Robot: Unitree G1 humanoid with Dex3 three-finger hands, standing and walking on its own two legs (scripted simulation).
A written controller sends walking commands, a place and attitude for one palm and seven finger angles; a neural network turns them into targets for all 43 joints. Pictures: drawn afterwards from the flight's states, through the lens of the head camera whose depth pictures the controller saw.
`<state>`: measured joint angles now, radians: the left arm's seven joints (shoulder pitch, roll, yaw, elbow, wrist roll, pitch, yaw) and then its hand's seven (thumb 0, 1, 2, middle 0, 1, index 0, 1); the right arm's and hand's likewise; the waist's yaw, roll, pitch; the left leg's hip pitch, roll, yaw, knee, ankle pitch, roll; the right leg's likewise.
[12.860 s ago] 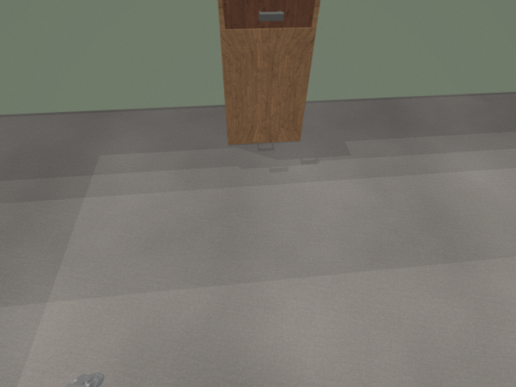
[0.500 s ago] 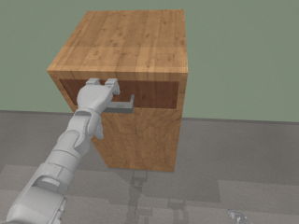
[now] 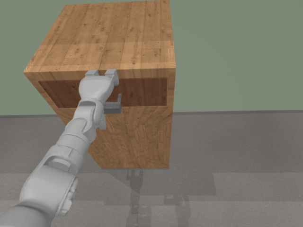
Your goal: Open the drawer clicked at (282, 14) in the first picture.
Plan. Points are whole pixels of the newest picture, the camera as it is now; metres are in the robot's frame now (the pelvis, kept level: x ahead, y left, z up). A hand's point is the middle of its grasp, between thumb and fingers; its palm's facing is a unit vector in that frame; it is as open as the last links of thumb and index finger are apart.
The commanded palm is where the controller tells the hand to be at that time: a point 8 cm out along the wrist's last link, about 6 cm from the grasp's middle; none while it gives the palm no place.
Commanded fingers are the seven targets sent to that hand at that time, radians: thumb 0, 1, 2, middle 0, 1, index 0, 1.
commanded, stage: move the hooked fingers above the handle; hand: left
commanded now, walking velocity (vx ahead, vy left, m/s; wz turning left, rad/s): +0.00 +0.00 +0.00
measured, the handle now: (105, 102) +0.50 +0.16 +0.00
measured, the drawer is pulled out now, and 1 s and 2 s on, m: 0.00 0.00 0.00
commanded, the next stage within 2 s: lower the fingers behind the handle in 1.00 s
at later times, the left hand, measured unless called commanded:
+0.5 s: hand (98, 103) +0.45 +0.16 +0.06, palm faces -0.05 -0.03 -1.00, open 13.8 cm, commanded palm +0.43 +0.16 +0.12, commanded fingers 0.00 -0.50 0.30 -0.30 -1.20 -0.30 -1.20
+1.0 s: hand (98, 102) +0.45 +0.16 +0.06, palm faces +0.01 -0.05 -1.00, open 13.8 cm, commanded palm +0.42 +0.17 +0.12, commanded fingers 0.00 -0.50 0.30 -0.30 -1.20 -0.30 -1.20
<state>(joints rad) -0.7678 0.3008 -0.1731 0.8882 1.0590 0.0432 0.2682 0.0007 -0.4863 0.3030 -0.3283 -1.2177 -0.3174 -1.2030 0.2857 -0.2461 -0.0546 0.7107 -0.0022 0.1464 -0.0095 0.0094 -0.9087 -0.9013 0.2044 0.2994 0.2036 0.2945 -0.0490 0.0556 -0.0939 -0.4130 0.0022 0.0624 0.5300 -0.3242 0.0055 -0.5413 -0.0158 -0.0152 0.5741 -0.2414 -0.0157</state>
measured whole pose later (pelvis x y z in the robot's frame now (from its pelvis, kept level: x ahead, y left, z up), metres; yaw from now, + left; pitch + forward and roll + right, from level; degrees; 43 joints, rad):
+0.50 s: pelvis +0.00 +0.00 +0.00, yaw +1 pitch +11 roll +1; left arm -0.77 0.33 -0.20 0.89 1.04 -0.02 0.22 0.00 -0.49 0.30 -0.32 -1.20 -0.32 -1.20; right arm 0.25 -0.25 -0.05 0.68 0.00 0.12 -0.03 0.01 -0.91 -0.90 0.21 0.30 0.20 0.29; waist -0.04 0.04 -0.09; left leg -0.41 0.00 0.05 0.53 -0.32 0.01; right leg -0.52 -0.02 -0.03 0.56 -0.23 -0.01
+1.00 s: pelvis +0.00 +0.01 +0.00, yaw +0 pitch +11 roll +1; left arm -0.72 0.31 -0.18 0.84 1.07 -0.03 0.26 0.00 -0.49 0.30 -0.32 -1.20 -0.32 -1.20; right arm 0.28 -0.24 -0.05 0.70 -0.01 0.14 -0.01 0.01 -0.91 -0.90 0.21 0.30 0.20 0.29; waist -0.04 0.05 -0.10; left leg -0.40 -0.01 0.06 0.54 -0.34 0.02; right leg -0.52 -0.03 -0.02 0.57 -0.25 0.00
